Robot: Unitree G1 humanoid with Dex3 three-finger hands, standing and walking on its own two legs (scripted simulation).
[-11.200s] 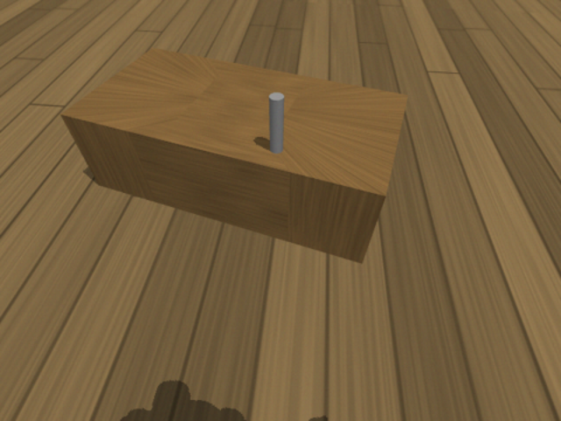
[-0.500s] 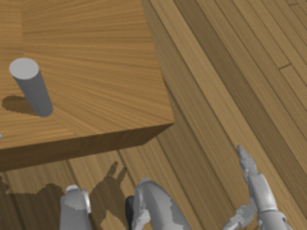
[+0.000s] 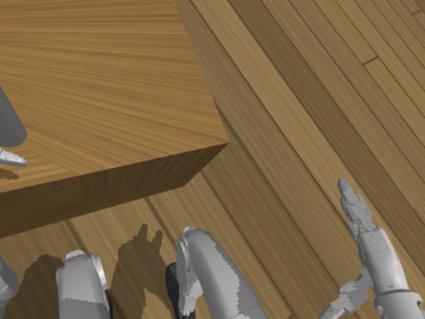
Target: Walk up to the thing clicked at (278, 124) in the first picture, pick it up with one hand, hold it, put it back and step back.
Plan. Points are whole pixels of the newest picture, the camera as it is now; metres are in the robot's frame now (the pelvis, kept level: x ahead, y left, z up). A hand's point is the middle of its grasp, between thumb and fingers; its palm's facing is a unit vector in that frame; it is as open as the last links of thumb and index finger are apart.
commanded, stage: close in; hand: left
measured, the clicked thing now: out of the picture +0.51 +0.23 -0.02
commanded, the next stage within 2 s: rest palm in 0.24 s
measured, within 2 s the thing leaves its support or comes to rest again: leaves its support in 1.58 s
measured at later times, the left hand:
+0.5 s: hand (8, 123) +0.49 +0.21 -0.06, palm faces +0.20 -0.98 +0.01, open 17.5 cm
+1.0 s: hand out of the picture +0.51 +0.22 -0.05, palm faces +0.23 -0.97 +0.00, open 14.0 cm
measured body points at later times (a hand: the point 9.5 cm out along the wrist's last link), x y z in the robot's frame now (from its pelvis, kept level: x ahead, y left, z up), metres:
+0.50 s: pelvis +0.02 +0.00 +0.01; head +0.21 +0.09 +0.41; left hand +0.48 +0.26 -0.05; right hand +0.19 -0.26 +0.11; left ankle +0.07 +0.12 -0.52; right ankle +0.06 -0.12 -0.52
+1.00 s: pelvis +0.01 +0.00 +0.01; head +0.21 +0.09 +0.41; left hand +0.49 +0.27 -0.05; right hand +0.19 -0.25 +0.13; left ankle +0.07 +0.12 -0.52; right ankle +0.06 -0.12 -0.52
